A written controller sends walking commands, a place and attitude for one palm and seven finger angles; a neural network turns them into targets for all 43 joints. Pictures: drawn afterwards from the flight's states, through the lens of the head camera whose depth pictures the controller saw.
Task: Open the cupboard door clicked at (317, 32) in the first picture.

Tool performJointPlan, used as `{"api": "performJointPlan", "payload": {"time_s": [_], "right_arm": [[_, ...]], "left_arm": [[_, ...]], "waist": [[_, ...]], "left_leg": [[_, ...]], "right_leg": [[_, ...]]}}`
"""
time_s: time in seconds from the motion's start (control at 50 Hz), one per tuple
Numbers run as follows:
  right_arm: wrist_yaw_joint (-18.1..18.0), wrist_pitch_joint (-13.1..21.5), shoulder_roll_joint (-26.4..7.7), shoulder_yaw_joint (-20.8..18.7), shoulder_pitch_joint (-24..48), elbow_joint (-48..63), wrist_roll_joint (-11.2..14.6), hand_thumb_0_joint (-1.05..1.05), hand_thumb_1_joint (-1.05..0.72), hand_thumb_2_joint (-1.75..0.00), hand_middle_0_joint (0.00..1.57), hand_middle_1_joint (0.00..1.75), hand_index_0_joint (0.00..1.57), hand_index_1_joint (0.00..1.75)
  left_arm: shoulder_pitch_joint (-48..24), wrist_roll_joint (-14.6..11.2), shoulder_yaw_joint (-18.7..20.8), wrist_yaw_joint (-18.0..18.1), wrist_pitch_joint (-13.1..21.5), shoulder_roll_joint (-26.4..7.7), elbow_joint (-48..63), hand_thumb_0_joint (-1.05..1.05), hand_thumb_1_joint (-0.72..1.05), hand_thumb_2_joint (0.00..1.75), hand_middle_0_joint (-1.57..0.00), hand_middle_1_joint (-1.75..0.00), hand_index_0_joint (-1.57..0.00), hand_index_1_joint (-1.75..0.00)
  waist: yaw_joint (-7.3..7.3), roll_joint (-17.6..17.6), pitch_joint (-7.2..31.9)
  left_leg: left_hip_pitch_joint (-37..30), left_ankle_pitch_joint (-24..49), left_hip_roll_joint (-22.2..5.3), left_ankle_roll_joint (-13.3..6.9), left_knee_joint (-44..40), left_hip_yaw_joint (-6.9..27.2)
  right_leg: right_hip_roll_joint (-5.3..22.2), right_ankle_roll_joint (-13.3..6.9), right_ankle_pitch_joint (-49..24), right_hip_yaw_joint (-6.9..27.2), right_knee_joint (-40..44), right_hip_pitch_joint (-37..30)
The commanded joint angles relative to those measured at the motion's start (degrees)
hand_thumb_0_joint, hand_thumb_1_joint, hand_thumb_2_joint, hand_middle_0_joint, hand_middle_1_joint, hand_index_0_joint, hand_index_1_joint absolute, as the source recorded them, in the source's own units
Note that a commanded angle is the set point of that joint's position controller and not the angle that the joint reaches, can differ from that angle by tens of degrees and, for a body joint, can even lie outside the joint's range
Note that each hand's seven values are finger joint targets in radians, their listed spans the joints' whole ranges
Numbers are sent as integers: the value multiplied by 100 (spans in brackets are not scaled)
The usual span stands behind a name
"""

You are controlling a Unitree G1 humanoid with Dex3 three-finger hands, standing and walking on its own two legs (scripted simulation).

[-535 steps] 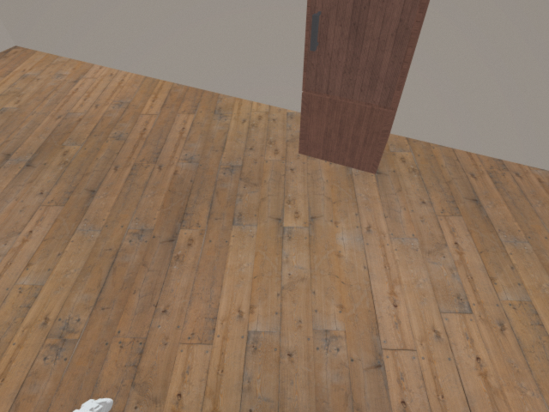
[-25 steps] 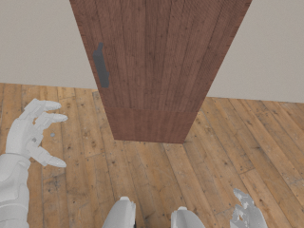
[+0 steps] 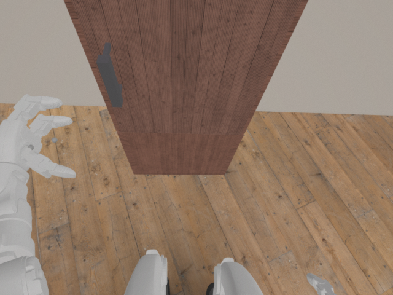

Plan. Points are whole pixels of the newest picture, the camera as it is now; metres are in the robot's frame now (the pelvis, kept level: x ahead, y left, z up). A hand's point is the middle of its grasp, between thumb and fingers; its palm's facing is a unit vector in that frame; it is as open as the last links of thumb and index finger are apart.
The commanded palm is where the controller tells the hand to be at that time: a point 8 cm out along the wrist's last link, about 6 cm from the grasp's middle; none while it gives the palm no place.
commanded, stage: move the hooked fingers beside the handle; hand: left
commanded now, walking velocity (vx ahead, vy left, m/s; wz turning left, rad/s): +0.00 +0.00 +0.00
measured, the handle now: (112, 76) +0.57 +0.20 +0.04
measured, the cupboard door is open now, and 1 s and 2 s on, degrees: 0 0 0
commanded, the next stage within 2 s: slide the fingers in behind the handle in 1.64 s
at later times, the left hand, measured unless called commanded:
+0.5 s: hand (71, 107) +0.47 +0.27 +0.05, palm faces +0.04 -1.00 -0.03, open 14.0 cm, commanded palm +0.46 +0.31 +0.04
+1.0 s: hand (78, 86) +0.53 +0.27 +0.04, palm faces +0.04 -1.00 -0.03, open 14.0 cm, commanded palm +0.51 +0.30 +0.04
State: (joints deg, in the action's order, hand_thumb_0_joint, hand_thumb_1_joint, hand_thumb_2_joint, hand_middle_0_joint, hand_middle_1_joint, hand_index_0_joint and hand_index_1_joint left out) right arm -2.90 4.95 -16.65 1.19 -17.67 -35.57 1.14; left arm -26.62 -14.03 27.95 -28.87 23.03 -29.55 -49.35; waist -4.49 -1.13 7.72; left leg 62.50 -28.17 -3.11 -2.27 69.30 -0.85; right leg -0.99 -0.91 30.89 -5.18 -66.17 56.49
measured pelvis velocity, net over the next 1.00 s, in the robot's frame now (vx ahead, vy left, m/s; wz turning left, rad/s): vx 0.00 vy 0.00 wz -0.05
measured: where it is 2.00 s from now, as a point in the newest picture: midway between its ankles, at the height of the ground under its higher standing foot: outside the picture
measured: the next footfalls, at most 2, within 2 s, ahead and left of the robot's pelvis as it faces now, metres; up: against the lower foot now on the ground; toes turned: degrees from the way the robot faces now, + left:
none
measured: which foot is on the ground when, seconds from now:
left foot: down 0.00-1.00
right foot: down 0.00-1.00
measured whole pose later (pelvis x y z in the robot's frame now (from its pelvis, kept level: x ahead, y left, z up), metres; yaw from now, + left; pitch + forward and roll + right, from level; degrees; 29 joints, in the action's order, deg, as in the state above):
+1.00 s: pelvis +0.00 +0.00 -0.03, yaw -3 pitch +29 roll -6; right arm -1.2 -3.9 -16.8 3.9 -20.1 -34.6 -0.7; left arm -55.1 -4.2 32.3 -24.5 20.8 -44.9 -69.6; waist -12.2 -2.3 6.4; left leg 75.6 -29.3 -4.8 -2.7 75.3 0.0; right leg -2.6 -0.7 30.9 -5.6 -70.4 69.1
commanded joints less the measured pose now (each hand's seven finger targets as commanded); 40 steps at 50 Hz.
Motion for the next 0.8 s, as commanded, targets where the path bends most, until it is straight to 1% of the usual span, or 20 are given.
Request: {"api": "performJointPlan", "payload": {"time_s": [0.0, 0.02, 0.1, 0.12, 0.16, 0.18, 0.24, 0.26, 0.3, 0.34, 0.38, 0.42, 0.44, 0.46, 0.54, 0.6, 0.64, 0.68, 0.72, 0.78], "right_arm": [[-71, 121, -1015, -390, -582, 483, 6, 0, -90, -90, 20, 30, 20, 30], [-55, 92, -986, -375, -570, 476, 13, 0, -90, -90, 20, 30, 20, 30], [-45, -38, -1027, -361, -663, 423, -11, 0, -90, -90, 20, 30, 20, 30], [-35, -65, -1007, -364, -660, 413, -6, 0, -90, -90, 20, 30, 20, 30], [-27, -122, -1045, -373, -728, 396, -33, 0, -90, -90, 20, 30, 20, 30], [-27, -143, -1040, -368, -751, 385, -44, 0, -90, -90, 20, 30, 20, 30], [-7, -233, -1027, -348, -776, 331, -58, 0, -90, -90, 20, 30, 20, 30], [-7, -264, -1045, -346, -791, 321, -58, 0, -90, -90, 20, 30, 20, 30], [-14, -316, -1058, -330, -836, 289, -63, 0, -90, -90, 20, 30, 20, 30], [-15, -373, -1079, -320, -861, 274, -76, 0, -90, -90, 20, 30, 20, 30], [-17, -414, -1091, -303, -912, 279, -96, 0, -90, -90, 20, 30, 20, 30], [4, -461, -1070, -298, -926, 277, -105, 0, -90, -90, 20, 30, 20, 30], [6, -485, -1078, -291, -941, 268, -107, 0, -90, -90, 20, 30, 20, 30], [5, -513, -1093, -288, -976, 270, -110, 0, -90, -90, 20, 30, 20, 30], [12, -602, -1119, -251, -1036, 252, -107, 0, -90, -90, 20, 30, 20, 30], [13, -631, -1123, -246, -1099, 207, -123, 0, -90, -90, 20, 30, 20, 30], [2, -664, -1156, -230, -1128, 172, -128, 0, -90, -90, 20, 30, 20, 30], [10, -673, -1139, -210, -1167, 152, -136, 0, -90, -90, 20, 30, 20, 30], [-2, -697, -1187, -205, -1209, 126, -157, 0, -90, -90, 20, 30, 20, 30], [2, -711, -1184, -143, -1262, 144, -158, 0, -90, -90, 20, 30, 20, 30]], "left_arm": [[-1885, -69, 370, 75, 405, -1764, 1097, 0, -50, 30, -30, -120, -30, -120], [-1970, -52, 208, 93, 365, -1581, 937, 0, -50, 30, -30, -120, -30, -120], [-2368, 94, 337, 218, 370, -1837, 611, 0, -50, 30, -30, -120, -30, -120], [-2568, 125, 127, 237, 384, -1633, 588, 0, -50, 30, -30, -120, -30, -120], [-2642, 188, 316, 307, 439, -1873, 490, 0, -50, 30, -30, -120, -30, -120], [-2809, 189, 283, 322, 490, -1864, 558, 0, -50, 30, -30, -120, -30, -120], [-3098, 265, 131, 370, 502, -1741, 252, 0, -50, 30, -30, -120, -30, -120], [-3136, 288, 192, 393, 495, -1824, 105, 0, -50, 30, -30, -120, -30, -120], [-3395, 349, 110, 406, 495, -1827, -35, 0, -50, 30, -30, -120, -30, -120], [-3549, 378, 224, 453, 488, -2021, -155, 0, -50, 30, -30, -120, -30, -120], [-3705, 428, 367, 474, 529, -2274, -136, 0, -50, 30, -30, -120, -30, -120], [-3742, 449, 319, 476, 542, -2228, -162, 0, -50, 30, -30, -120, -30, -120], [-3739, 445, 333, 468, 530, -2250, -231, 0, -50, 30, -30, -120, -30, -120], [-3737, 471, 427, 465, 516, -2403, -260, 0, -50, 30, -30, -120, -30, -120], [-4011, 528, 391, 456, 417, -2511, -511, 0, -50, 30, -30, -120, -30, -120], [-4326, 565, 343, 463, 416, -2544, -504, 0, -50, 30, -30, -120, -30, -120], [-4502, 609, 409, 468, 389, -2740, -587, 0, -50, 30, -30, -120, -30, -120], [-4743, 637, 258, 478, 363, -2604, -686, 0, -50, 30, -30, -120, -30, -120], [-4932, 696, 373, 502, 341, -2866, -698, 0, -50, 30, -30, -120, -30, -120], [-5032, 735, 470, 523, 248, -3073, -959, 0, -50, 30, -30, -120, -30, -120]], "waist": [[73, -765, 2589], [-2, -759, 2429], [-44, -688, 2355], [-124, -793, 2311], [-66, -753, 2464], [-104, -901, 2552], [-181, -838, 2472], [-174, -808, 2396], [-279, -769, 2455], [-284, -718, 2481], [-269, -912, 2624], [-280, -982, 2750], [-311, -856, 2770], [-284, -910, 2836], [-397, -901, 2690], [-481, -1024, 2831], [-538, -1003, 2797], [-627, -1136, 2737], [-643, -1213, 2900], [-691, -1056, 2866]], "left_leg": [[-2675, 2097, 62, 92, -912, 529], [-2611, 2036, 68, 86, -916, 525], [-2488, 1962, 44, 82, -880, 547], [-2571, 1907, 40, 88, -895, 565], [-2627, 1987, 28, 107, -888, 611], [-2752, 2143, 25, 103, -840, 613], [-2760, 1989, 3, 122, -859, 671], [-2668, 1898, 9, 123, -865, 681], [-2623, 1903, 10, 91, -791, 664], [-2500, 1823, 16, 82, -764, 663], [-2522, 2016, 14, 79, -683, 648], [-2620, 2130, 7, 93, -663, 651], [-2540, 2189, 6, 72, -619, 635], [-2499, 2277, 2, 74, -590, 625], [-2292, 2161, -6, 50, -534, 620], [-2386, 2237, -22, 44, -474, 655], [-2264, 2186, -31, 34, -419, 667], [-2316, 2157, -37, 28, -398, 699], [-2341, 2160, -53, 36, -342, 720], [-1963, 2149, -35, -19, -217, 668]], "right_leg": [[-159, -94, -1470, 256, 817, -320], [-156, -80, -1443, 248, 844, -247], [-168, -76, -1361, 240, 801, -112], [-167, -72, -1288, 226, 816, 28], [-174, -87, -1308, 206, 779, -10], [-183, -100, -1362, 210, 746, 84], [-182, -83, -1240, 182, 760, 232], [-178, -86, -1184, 174, 757, 250], [-179, -70, -1206, 195, 742, 327], [-180, -60, -1191, 216, 741, 266], [-192, -87, -1306, 226, 659, 264], [-195, -66, -1370, 223, 667, 270], [-201, -55, -1470, 240, 669, 194], [-203, -57, -1541, 242, 628, 150], [-213, -38, -1487, 251, 628, 244], [-227, -38, -1518, 253, 612, 352], [-224, -35, -1477, 254, 593, 399], [-233, -46, -1396, 238, 574, 606], [-227, -39, -1381, 249, 557, 655], [-248, -28, -1471, 274, 503, 514]]}}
